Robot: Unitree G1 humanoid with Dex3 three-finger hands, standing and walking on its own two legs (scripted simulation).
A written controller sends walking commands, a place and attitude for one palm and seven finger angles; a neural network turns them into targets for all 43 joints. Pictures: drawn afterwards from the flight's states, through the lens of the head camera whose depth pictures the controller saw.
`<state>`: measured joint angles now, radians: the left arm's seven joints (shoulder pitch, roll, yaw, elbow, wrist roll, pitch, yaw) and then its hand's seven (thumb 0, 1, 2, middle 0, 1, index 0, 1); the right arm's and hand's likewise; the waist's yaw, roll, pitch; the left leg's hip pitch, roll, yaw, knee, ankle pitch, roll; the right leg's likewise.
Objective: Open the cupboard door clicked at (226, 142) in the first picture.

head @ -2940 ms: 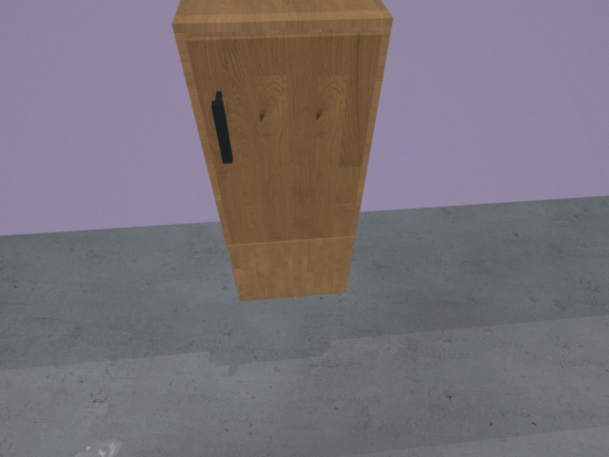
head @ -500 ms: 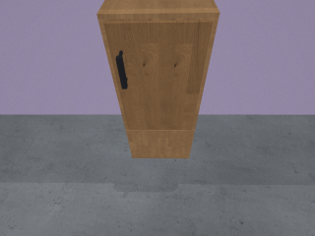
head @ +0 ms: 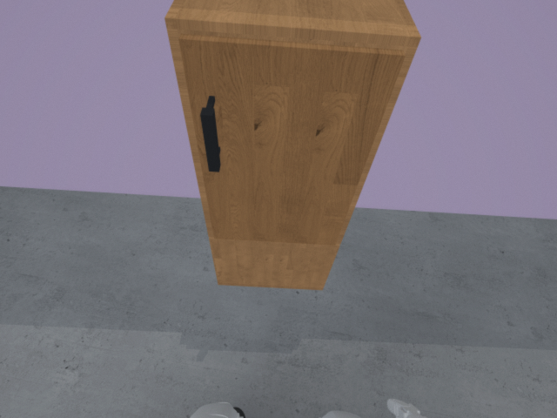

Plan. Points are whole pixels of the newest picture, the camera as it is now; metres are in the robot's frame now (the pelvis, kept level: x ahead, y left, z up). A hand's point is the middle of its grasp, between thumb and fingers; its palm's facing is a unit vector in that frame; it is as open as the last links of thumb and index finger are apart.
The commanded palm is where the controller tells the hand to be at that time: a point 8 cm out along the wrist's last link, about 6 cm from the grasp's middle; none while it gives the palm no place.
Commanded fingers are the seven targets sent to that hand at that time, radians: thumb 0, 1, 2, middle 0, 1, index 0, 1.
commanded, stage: come to a stop and stand still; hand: left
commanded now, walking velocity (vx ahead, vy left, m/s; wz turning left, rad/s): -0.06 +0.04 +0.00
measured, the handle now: (213, 135) +0.58 +0.19 +0.03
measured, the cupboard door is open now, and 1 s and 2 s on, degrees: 0 0 0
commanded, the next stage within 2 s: look again from close up in 0.90 s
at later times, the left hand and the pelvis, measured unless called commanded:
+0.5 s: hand out of the picture +0.01 +0.13 -0.17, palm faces +0.06 -0.98 -0.18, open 7.3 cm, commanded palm none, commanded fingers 0.00 0.90 0.90 -0.20 -0.30 -0.20 -0.30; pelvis -0.03 -0.04 +0.00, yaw +1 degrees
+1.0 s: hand out of the picture -0.06 +0.14 -0.16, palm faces +0.04 -0.98 -0.21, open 7.4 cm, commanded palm none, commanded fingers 0.00 0.90 0.90 -0.20 -0.30 -0.20 -0.30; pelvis -0.05 -0.03 +0.01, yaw +1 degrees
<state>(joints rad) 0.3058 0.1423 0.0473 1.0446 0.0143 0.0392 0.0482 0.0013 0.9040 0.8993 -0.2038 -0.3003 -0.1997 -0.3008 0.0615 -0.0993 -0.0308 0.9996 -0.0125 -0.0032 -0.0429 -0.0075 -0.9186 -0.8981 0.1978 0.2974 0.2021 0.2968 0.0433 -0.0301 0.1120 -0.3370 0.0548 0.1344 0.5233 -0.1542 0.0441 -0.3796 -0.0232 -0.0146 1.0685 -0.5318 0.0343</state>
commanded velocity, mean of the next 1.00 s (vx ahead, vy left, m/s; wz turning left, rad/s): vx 0.00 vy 0.00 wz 0.00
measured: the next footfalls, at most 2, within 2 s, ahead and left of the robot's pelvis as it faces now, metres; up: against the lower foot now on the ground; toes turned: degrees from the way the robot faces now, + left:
right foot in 0.18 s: +0.08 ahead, -0.13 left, +0.00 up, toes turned +0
left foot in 0.44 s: +0.00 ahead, +0.07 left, +0.00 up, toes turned +3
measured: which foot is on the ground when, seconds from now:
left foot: down 0.00-0.18, up 0.20-0.42, down 0.44-1.00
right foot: up 0.00-0.16, down 0.18-1.00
